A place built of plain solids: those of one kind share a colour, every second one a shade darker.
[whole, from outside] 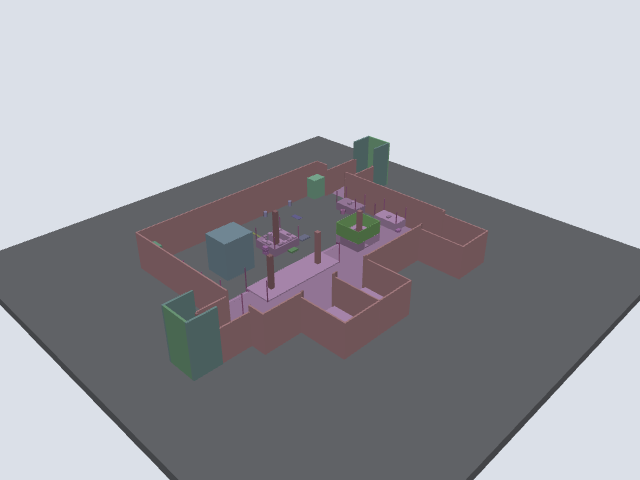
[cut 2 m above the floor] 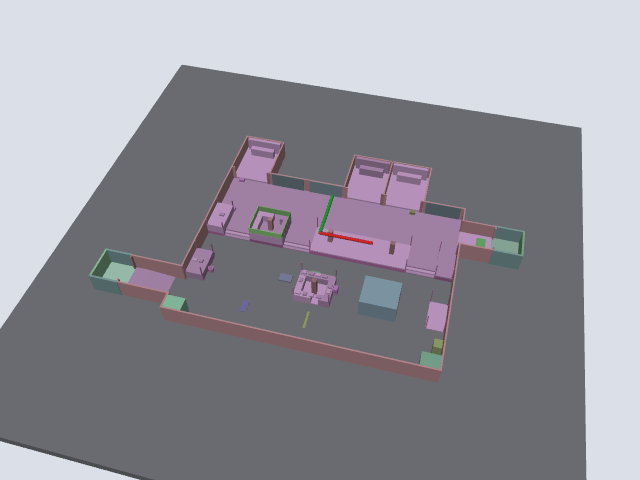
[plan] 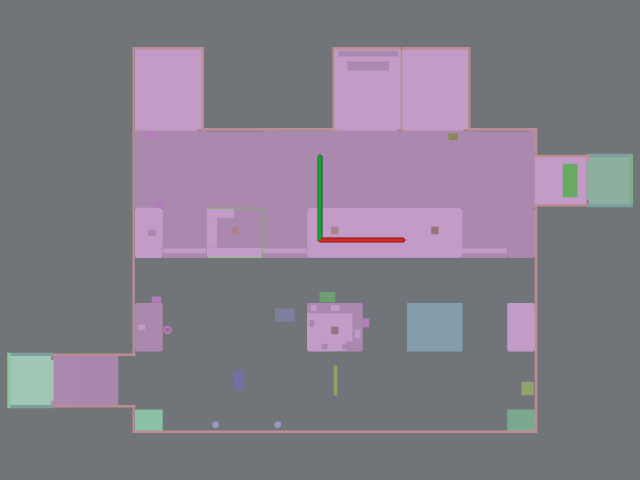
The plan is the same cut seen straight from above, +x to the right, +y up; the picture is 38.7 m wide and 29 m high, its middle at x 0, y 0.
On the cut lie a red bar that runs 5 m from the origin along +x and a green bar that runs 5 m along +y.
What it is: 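Deck; 4 x 3 bays of 6.0 m, ceiling 4.0 m; aisles mid-bay 2.7 to 3.5 m broad; islands of stalls round the columns; counters 0.9 m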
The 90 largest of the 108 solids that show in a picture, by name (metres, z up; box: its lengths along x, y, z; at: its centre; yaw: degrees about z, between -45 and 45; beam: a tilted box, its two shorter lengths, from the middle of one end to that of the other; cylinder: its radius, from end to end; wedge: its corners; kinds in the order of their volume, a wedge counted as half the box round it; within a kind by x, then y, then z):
{
 "piece_1": {"box": [1.3, 2.96, 0.31], "at": [-15.45, -8.49, 0.1]},
 "piece_2": {"wedge": [[-14.8, -9.98, -0.05], [-14.8, -9.98, 0.26], [-14.8, -7.0, -0.05], [-14.8, -7.0, 0.26], [-12.19, -9.98, -0.05], [-12.19, -9.98, 0.0], [-12.19, -7.0, -0.05], [-12.19, -7.0, 0.0]]},
 "piece_3": {"box": [1.69, 2.94, 0.95], "at": [-10.34, -5.27, 0.42]},
 "piece_4": {"box": [1.69, 3.05, 0.95], "at": [-10.34, 0.43, 0.85]},
 "piece_5": {"box": [4.03, 4.9, 0.22], "at": [-9.17, 9.06, 0.48]},
 "piece_6": {"box": [2.53, 0.55, 0.95], "at": [-9.17, 10.51, 1.02]},
 "piece_7": {"box": [3.63, 0.35, 2.05], "at": [-9.17, 11.26, 1.57]},
 "piece_8": {"box": [2.66, 0.29, 0.19], "at": [-8.16, -0.95, 0.05]},
 "piece_9": {"box": [2.66, 0.29, 0.33], "at": [-8.16, -0.66, 0.12]},
 "piece_10": {"box": [2.66, 0.29, 0.47], "at": [-8.16, -0.37, 0.19]},
 "piece_11": {"box": [0.62, 1.81, 0.95], "at": [-6.53, 0.43, 0.85]},
 "piece_12": {"box": [1.66, 0.62, 0.95], "at": [-6.0, 1.65, 0.85]},
 "piece_13": {"box": [3.38, 0.62, 0.95], "at": [-5.15, -0.79, 0.85]},
 "piece_14": {"box": [3.34, 3.01, 0.17], "at": [-5.15, 0.43, 0.46]},
 "piece_15": {"box": [1.02, 0.62, 0.95], "at": [-3.96, 1.65, 0.85]},
 "piece_16": {"box": [0.62, 1.81, 0.95], "at": [-3.77, 0.43, 0.85]},
 "piece_17": {"box": [2.66, 0.29, 0.19], "at": [-2.12, -0.95, 0.05]},
 "piece_18": {"box": [2.66, 0.29, 0.33], "at": [-2.12, -0.66, 0.12]},
 "piece_19": {"box": [2.66, 0.29, 0.47], "at": [-2.12, -0.37, 0.19]},
 "piece_20": {"box": [0.62, 1.7, 0.95], "at": [-0.48, -5.27, 0.42]},
 "piece_21": {"box": [1.66, 0.62, 0.95], "at": [0.04, -6.43, 0.42]},
 "piece_22": {"box": [3.34, 2.9, 0.17], "at": [0.9, -5.27, 0.04]},
 "piece_23": {"box": [3.38, 0.62, 0.95], "at": [0.9, -4.11, 0.42]},
 "piece_24": {"box": [24.16, 6.84, 0.47], "at": [0.9, 3.19, 0.19]},
 "piece_25": {"box": [1.02, 0.62, 0.95], "at": [2.08, -6.43, 0.42]},
 "piece_26": {"box": [0.62, 1.7, 0.95], "at": [2.27, -5.27, 0.42]},
 "piece_27": {"box": [4.03, 4.9, 0.22], "at": [2.91, 9.06, 0.48]},
 "piece_28": {"box": [2.53, 0.55, 0.95], "at": [2.91, 10.51, 1.02]},
 "piece_29": {"box": [3.63, 0.35, 2.05], "at": [2.91, 11.26, 1.57]},
 "piece_30": {"box": [9.36, 3.01, 0.17], "at": [3.91, 0.43, 0.46]},
 "piece_31": {"box": [4.03, 4.9, 0.22], "at": [6.94, 9.06, 0.48]},
 "piece_32": {"box": [2.53, 0.55, 0.95], "at": [6.94, 10.51, 1.02]},
 "piece_33": {"box": [3.63, 0.35, 2.05], "at": [6.94, 11.26, 1.57]},
 "piece_34": {"box": [2.69, 0.29, 0.19], "at": [9.96, -0.95, 0.05]},
 "piece_35": {"box": [2.69, 0.29, 0.33], "at": [9.96, -0.66, 0.12]},
 "piece_36": {"box": [2.69, 0.29, 0.47], "at": [9.96, -0.37, 0.19]},
 "piece_37": {"box": [1.67, 2.94, 0.17], "at": [12.14, -5.27, 0.04]},
 "piece_38": {"box": [1.67, 3.05, 0.17], "at": [12.14, 0.43, 0.46]},
 "piece_39": {"box": [3.13, 2.83, 0.47], "at": [14.54, 3.59, 0.19]},
 "wall_1": {"box": [0.15, 0.4, 3.31], "at": [-16.18, -7.06, 1.6]},
 "wall_2": {"box": [5.11, 0.15, 3.31], "at": [-13.7, -10.05, 1.6]},
 "wall_3": {"box": [5.11, 0.15, 3.31], "at": [-13.7, -6.93, 1.6]},
 "wall_4": {"box": [0.15, 1.69, 4.06], "at": [-11.26, -10.82, 1.98]},
 "wall_5": {"box": [0.15, 13.66, 4.06], "at": [-11.26, -0.18, 1.98]},
 "wall_6": {"box": [0.15, 5.02, 3.64], "at": [-11.26, 9.15, 1.77]},
 "wall_7": {"box": [0.28, 0.12, 4.06], "at": [-11.04, 6.61, 1.98]},
 "wall_8": {"box": [4.33, 0.15, 3.64], "at": [-9.17, 11.59, 1.77]},
 "wall_9": {"box": [0.15, 5.02, 3.64], "at": [-7.08, 9.15, 1.77]},
 "wall_10": {"box": [8.05, 0.15, 4.06], "at": [-3.13, 6.69, 1.98]},
 "wall_11": {"box": [0.15, 5.02, 3.64], "at": [0.82, 9.15, 1.77]},
 "wall_12": {"box": [24.46, 0.15, 4.06], "at": [0.9, -11.59, 1.98]},
 "wall_13": {"box": [0.28, 0.12, 4.06], "at": [1.04, 6.61, 1.98]},
 "wall_14": {"box": [4.15, 0.15, 3.64], "at": [2.82, 11.59, 1.77]},
 "wall_15": {"box": [0.12, 4.9, 3.64], "at": [4.92, 9.06, 1.77]},
 "wall_16": {"box": [4.15, 0.15, 3.64], "at": [7.03, 11.59, 1.77]},
 "wall_17": {"box": [0.15, 5.02, 3.64], "at": [9.03, 9.15, 1.77]},
 "wall_18": {"box": [4.18, 0.15, 4.06], "at": [11.04, 6.69, 1.98]},
 "wall_19": {"box": [0.15, 13.84, 4.06], "at": [13.05, -4.74, 1.98]},
 "wall_20": {"box": [0.15, 1.76, 4.06], "at": [13.05, 5.88, 1.98]},
 "wall_21": {"box": [3.32, 0.15, 3.47], "at": [14.6, 2.1, 1.69]},
 "wall_22": {"box": [3.32, 0.15, 3.47], "at": [14.6, 5.08, 1.69]},
 "core_1": {"box": [3.36, 2.94, 4.06], "at": [6.93, -5.27, 1.98]},
 "wing_1": {"box": [2.78, 0.2, 5.55], "at": [-17.51, -10.07, 2.73]},
 "wing_2": {"box": [2.78, 0.2, 5.55], "at": [-17.51, -6.91, 2.73]},
 "wing_3": {"box": [2.78, 0.2, 5.55], "at": [17.52, 2.08, 2.73]},
 "wing_4": {"box": [2.78, 0.2, 5.55], "at": [17.52, 5.11, 2.73]},
 "store_1": {"box": [1.69, 1.27, 2.45], "at": [-10.34, -10.87, 1.18]},
 "store_2": {"box": [1.67, 1.27, 2.45], "at": [12.14, -10.87, 1.18]},
 "opp_1": {"box": [0.2, 3.37, 5.55], "at": [-18.8, -8.49, 2.73]},
 "opp_2": {"box": [0.2, 3.23, 5.55], "at": [18.81, 3.59, 2.73]},
 "plinth_1": {"box": [1.69, 0.87, 0.47], "at": [-10.34, -0.66, 0.19]},
 "plinth_2": {"box": [3.38, 0.87, 0.47], "at": [-5.15, -0.66, 0.19]},
 "plinth_3": {"box": [9.4, 0.87, 0.47], "at": [3.91, -0.66, 0.19]},
 "plinth_4": {"box": [1.67, 0.87, 0.47], "at": [12.14, -0.66, 0.19]},
 "street_1": {"box": [2.6, 2.96, 0.31], "at": [-17.4, -8.49, 0.1]},
 "street_2": {"box": [2.6, 2.83, 0.47], "at": [17.41, 3.59, 0.19]},
 "column_1": {"box": [0.45, 0.45, 4.06], "at": [-5.14, 0.57, 1.98]},
 "column_2": {"box": [0.45, 0.45, 4.06], "at": [0.9, -5.47, 1.98]},
 "column_3": {"box": [0.45, 0.45, 4.06], "at": [0.9, 0.57, 1.98]},
 "column_4": {"box": [0.45, 0.45, 4.06], "at": [6.94, 0.57, 1.98]},
 "front_1": {"box": [3.43, 0.05, 2.5], "at": [-5.14, 6.58, 1.62]},
 "front_2": {"box": [3.43, 0.05, 2.5], "at": [-1.12, 6.58, 1.62]},
 "front_3": {"box": [3.43, 0.05, 2.5], "at": [10.96, 6.58, 1.62]},
 "shut_1": {"box": [0.06, 3.05, 1.4], "at": [-6.8, 0.43, 2.02]},
 "shut_2": {"box": [3.38, 0.06, 1.4], "at": [-5.15, -1.05, 2.02]},
 "shut_3": {"box": [3.38, 0.06, 1.4], "at": [-5.15, 1.92, 2.02]},
 "shut_4": {"box": [0.06, 3.05, 1.4], "at": [-3.5, 0.43, 2.02]},
 "rollcage_1": {"box": [0.74, 0.82, 1.73], "at": [12.54, -8.97, 0.81]},
 "pallet_1": {"box": [1.2, 0.8, 0.19], "at": [-2.12, -4.54, 0.05]},
 "cartons_1": {"box": [0.95, 0.62, 0.24], "at": [0.44, -3.45, 0.07]}
}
